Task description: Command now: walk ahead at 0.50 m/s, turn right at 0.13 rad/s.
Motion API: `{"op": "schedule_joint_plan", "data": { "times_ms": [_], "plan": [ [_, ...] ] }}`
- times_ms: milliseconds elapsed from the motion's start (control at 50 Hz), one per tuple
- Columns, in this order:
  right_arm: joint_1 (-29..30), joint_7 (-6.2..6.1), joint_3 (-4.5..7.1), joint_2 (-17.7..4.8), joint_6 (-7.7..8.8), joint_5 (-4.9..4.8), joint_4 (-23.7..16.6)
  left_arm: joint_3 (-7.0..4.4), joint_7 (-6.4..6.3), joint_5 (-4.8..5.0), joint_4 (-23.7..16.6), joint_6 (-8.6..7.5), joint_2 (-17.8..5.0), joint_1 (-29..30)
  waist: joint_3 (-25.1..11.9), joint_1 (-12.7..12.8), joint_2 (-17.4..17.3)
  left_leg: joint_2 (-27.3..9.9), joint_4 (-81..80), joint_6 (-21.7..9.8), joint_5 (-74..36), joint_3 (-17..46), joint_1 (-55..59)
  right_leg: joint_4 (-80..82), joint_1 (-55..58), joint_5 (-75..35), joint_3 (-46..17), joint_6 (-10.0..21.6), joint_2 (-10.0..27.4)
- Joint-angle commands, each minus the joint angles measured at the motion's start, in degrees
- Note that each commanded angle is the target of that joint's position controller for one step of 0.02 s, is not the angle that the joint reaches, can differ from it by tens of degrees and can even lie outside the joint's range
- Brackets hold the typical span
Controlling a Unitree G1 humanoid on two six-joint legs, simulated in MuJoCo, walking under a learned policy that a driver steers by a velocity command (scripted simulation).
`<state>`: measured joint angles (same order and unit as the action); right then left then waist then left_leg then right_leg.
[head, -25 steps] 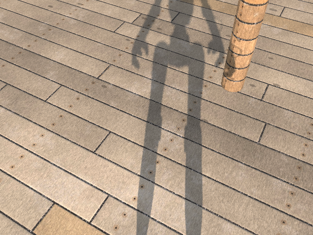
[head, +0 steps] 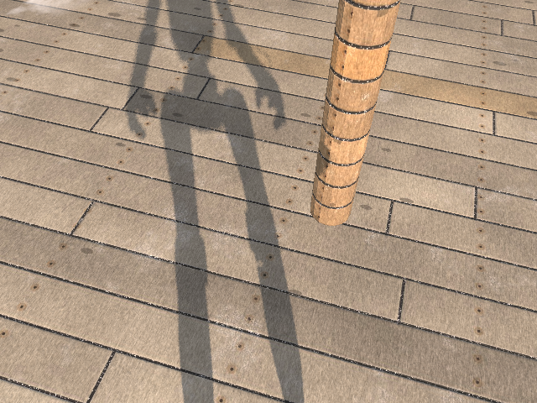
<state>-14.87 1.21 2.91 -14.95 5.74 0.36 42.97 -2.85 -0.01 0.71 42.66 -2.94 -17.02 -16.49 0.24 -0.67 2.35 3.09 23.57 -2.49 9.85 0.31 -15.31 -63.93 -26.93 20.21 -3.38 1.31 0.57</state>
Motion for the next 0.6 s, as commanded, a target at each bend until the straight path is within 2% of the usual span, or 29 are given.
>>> {"op": "schedule_joint_plan", "data": {
  "times_ms": [20, 60, 100, 160, 220, 260, 280, 300, 320, 340, 360, 380, 400, 420, 440, 480, 500, 520, 560, 600],
  "plan": [
    [-0.60, -0.16, 1.54, -7.03, 0.69, -0.49, -2.24, -0.83, 0.24, -0.30, -4.80, -0.96, -3.11, 1.47, -0.47, 0.16, -8.43, -15.06, -13.01, -10.82, -7.05, 16.42, 8.39, 5.58, -10.94, -2.83, -0.75, -1.10, 4.76],
    [-1.25, -0.49, 2.08, -9.04, 0.47, -0.79, -1.41, -0.14, 0.35, -0.68, -6.01, -1.07, -1.82, 5.19, 0.19, -0.56, -7.29, -15.03, -14.35, -11.19, -10.17, 13.39, 7.32, 12.79, -10.90, -7.46, 0.26, -1.88, 5.28],
    [-2.12, -0.69, 2.28, -10.06, 0.07, -1.00, -0.64, 0.33, 0.66, -0.61, -6.61, -1.37, -1.09, 8.69, 0.51, -1.70, -6.82, -13.93, -14.91, -10.25, -11.18, 10.03, 6.49, 20.32, -8.74, -14.30, 1.14, -2.08, 4.84],
    [-5.05, -0.73, 2.31, -10.89, -0.43, -1.54, 1.09, 0.38, 1.19, -0.10, -7.62, -1.74, -1.50, 13.57, 1.16, -3.55, -6.70, -13.49, -14.41, -9.02, -11.24, 7.42, 6.59, 28.11, -4.85, -21.58, 2.28, -2.17, 3.11],
    [-7.43, -0.79, 2.37, -11.36, -1.15, -1.90, 2.75, 0.12, 1.84, 0.27, -9.19, -2.06, -2.38, 17.24, 2.20, -4.05, -6.91, -15.67, -12.54, -8.04, -11.28, 8.19, 10.58, 32.01, -4.61, -20.52, 2.10, -0.79, 2.35],
    [-7.61, -1.06, 2.62, -12.16, -1.81, -1.92, 3.46, -0.27, 2.18, 0.24, -9.49, -2.28, -3.42, 16.88, 2.02, -2.80, -7.32, -17.02, -10.11, -6.99, -14.35, 8.59, 13.44, 34.13, -2.62, -17.14, 2.39, 0.71, 1.79],
    [-6.83, -1.21, 2.70, -12.62, -2.13, -1.93, 3.54, -0.74, 2.17, 0.08, -8.89, -2.37, -4.28, 14.28, 0.72, -0.79, -7.45, -16.61, -6.89, -6.13, -20.14, 7.70, 13.83, 35.73, 1.74, -16.31, 3.45, 1.70, 0.80],
    [-6.51, -1.36, 2.45, -12.12, -2.34, -1.94, 3.53, -1.77, 1.88, -0.24, -7.09, -2.32, -6.02, 8.46, -2.82, 2.29, -6.65, -14.44, 0.02, -4.85, -27.93, 5.50, 12.88, 37.20, 10.51, -16.27, 4.75, 3.12, -0.53],
    [-6.32, -1.49, 1.58, -10.15, -2.28, -1.24, 2.89, -3.06, 1.34, -0.57, -5.00, -2.19, -9.00, -0.48, -9.21, 6.26, -4.85, -11.63, 11.98, -2.90, -25.81, 2.93, 6.94, 35.78, 24.27, -17.42, 1.45, 5.55, 3.03],
    [-10.43, -1.40, -0.21, -4.91, -1.37, -0.09, 0.89, -4.35, 0.82, -1.58, -4.26, -1.74, -15.03, -7.89, -18.36, 6.58, 7.09, -4.51, 34.06, 1.11, -4.74, -1.24, -12.88, 35.79, 45.79, -15.66, -19.91, 12.91, 17.68],
    [-11.88, -1.14, -0.52, -4.85, -0.26, -0.84, 1.39, -3.95, 1.10, -0.46, -3.15, -1.26, -13.16, -10.00, -22.68, 6.67, 14.58, -0.69, 45.33, 2.04, 23.08, 3.74, -24.35, 44.35, 50.24, -5.24, -38.30, 18.04, 22.53],
    [-7.85, -0.75, 0.92, -10.09, 0.26, -2.35, 0.96, -2.75, 1.10, -0.14, -3.43, -1.22, -9.52, -6.83, -14.01, 7.01, 8.02, -4.29, 49.99, 1.46, 21.13, 6.11, -30.02, 45.99, 43.91, 0.93, -32.73, 15.47, 21.03],
    [-3.57, -0.61, 1.00, -10.30, 0.33, -2.86, 0.04, -2.11, 1.00, -0.34, -3.90, -1.26, -7.58, -3.39, -8.11, 6.08, 4.83, -6.81, 48.79, 0.94, 15.94, 4.94, -30.25, 47.13, 36.25, -0.02, -24.66, 13.33, 18.73],
    [-1.69, -0.73, 1.01, -9.53, -0.03, -2.25, -0.13, -1.56, 1.19, -0.81, -3.91, -1.44, -6.02, 0.09, -3.88, 4.30, 2.10, -8.66, 45.58, 1.17, 11.85, 4.08, -28.35, 49.36, 28.75, -3.91, -19.13, 12.18, 16.34],
    [-1.88, -0.92, 1.34, -9.05, -0.75, -1.67, 0.16, -1.12, 1.35, -1.26, -3.92, -1.91, -4.40, 2.47, -1.82, 2.45, 2.80, -10.19, 42.75, 1.42, 8.87, 4.70, -25.42, 51.32, 23.57, -7.99, -14.95, 11.26, 14.54],
    [-4.24, -1.05, 1.06, -6.58, -2.28, -1.81, 1.21, -1.31, 1.51, -1.48, -3.14, -2.91, -4.06, 4.18, -0.93, 0.32, 3.75, -10.59, 41.26, 2.21, 5.51, 5.17, -20.84, 54.65, 17.87, -13.27, -9.23, 11.09, 13.39],
    [-3.30, -1.35, 0.92, -5.70, -2.31, -1.65, 0.92, -1.80, 1.30, -1.64, -2.24, -3.04, -5.11, 4.09, 0.40, -0.16, 3.93, -10.31, 40.35, 2.68, 3.55, 5.30, -21.67, 56.00, 17.00, -16.35, -6.90, 11.23, 13.48],
    [-1.38, -1.36, 0.68, -5.14, -2.31, -1.44, 0.12, -2.23, 0.83, -1.53, -1.79, -3.21, -5.94, 3.56, 1.20, 0.12, 2.16, -10.21, 39.71, 3.10, 1.24, 5.82, -23.58, 57.21, 17.24, -18.43, -5.02, 11.20, 14.04],
    [0.84, -1.38, 0.82, -5.09, -2.16, -1.43, -0.58, -2.46, 0.28, -1.68, -0.77, -3.37, -6.21, 2.81, 1.62, 0.34, 0.28, -9.54, 34.97, 3.48, -4.34, 6.86, -26.03, 57.76, 19.19, -22.52, -0.87, 10.49, 13.52],
    [2.39, -0.55, 0.90, -5.07, -2.52, -1.55, -1.09, -2.22, 0.15, -1.43, -0.44, -3.77, -5.93, 3.47, 1.40, 0.82, 0.34, -9.02, 27.59, 3.27, -11.13, 5.69, -24.27, 58.00, 19.43, -23.90, 4.39, 9.16, 11.61]
  ]
}}
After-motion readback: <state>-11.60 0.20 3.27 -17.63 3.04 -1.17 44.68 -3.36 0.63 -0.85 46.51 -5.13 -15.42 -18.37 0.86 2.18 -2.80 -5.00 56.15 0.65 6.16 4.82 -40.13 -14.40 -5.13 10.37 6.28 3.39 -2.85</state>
